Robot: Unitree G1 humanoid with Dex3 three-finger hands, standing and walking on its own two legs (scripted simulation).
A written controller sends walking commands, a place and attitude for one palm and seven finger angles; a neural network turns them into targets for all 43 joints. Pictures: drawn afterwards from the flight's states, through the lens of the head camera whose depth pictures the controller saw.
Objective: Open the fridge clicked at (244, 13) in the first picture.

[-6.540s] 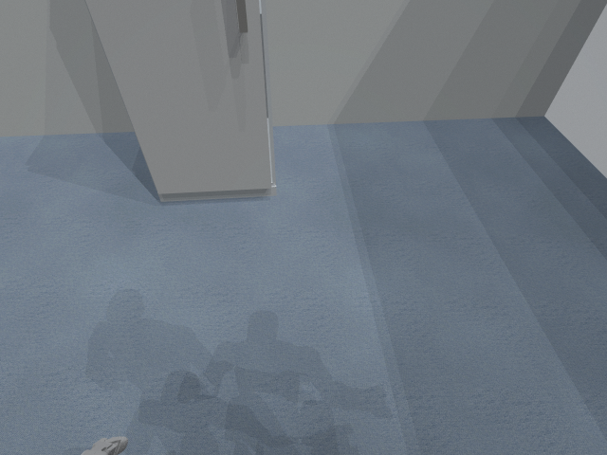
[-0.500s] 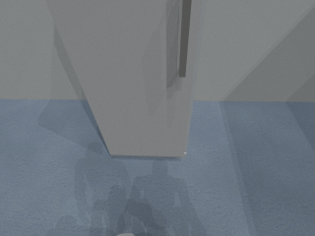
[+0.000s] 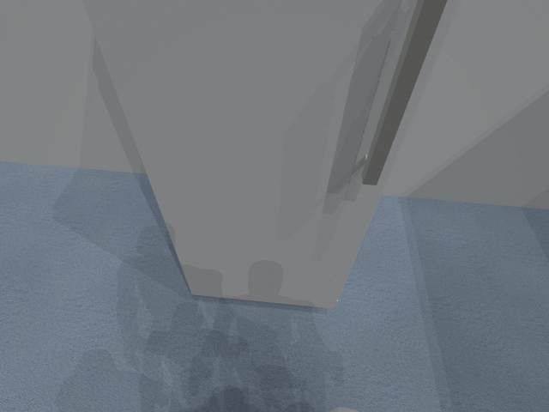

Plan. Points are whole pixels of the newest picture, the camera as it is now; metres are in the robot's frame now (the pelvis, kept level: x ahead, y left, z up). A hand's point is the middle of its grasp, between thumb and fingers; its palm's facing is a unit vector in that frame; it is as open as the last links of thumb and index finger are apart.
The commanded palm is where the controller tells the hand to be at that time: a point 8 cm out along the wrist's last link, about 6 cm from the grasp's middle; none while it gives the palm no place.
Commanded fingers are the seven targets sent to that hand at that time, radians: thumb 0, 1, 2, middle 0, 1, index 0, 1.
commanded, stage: come to a stop and stand still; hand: right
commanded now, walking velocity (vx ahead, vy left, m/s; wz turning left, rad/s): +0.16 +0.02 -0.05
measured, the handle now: (395, 88) +0.54 -0.13 +0.21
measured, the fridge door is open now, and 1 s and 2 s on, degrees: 0 0 0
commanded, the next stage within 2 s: look again from close up in 1.60 s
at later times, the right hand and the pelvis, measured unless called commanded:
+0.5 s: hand out of the picture +0.10 -0.19 -0.17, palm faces +0.07 +0.96 -0.27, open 7.4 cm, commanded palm none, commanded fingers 0.00 -0.90 -0.90 0.20 0.30 0.20 0.30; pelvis +0.06 +0.02 +0.00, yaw +2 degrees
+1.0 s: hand out of the picture +0.04 -0.17 -0.17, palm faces +0.10 +0.97 -0.23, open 7.4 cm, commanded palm none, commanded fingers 0.00 -0.90 -0.90 0.20 0.30 0.20 0.30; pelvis +0.02 +0.03 +0.00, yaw +0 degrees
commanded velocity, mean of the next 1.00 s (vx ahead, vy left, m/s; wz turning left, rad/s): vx -0.06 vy -0.05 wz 0.00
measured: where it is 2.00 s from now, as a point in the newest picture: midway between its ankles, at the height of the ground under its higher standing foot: outside the picture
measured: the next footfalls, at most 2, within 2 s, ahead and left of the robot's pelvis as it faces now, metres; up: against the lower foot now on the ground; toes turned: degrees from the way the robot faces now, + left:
right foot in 0.16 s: +0.16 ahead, -0.12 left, +0.00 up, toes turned -8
left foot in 0.56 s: +0.10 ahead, +0.15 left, +0.00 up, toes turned +3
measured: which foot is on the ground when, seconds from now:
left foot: down 0.00-0.20, up 0.22-0.54, down 0.56-1.00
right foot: up 0.00-0.14, down 0.16-0.56, up 0.58-0.94, down 0.96-1.00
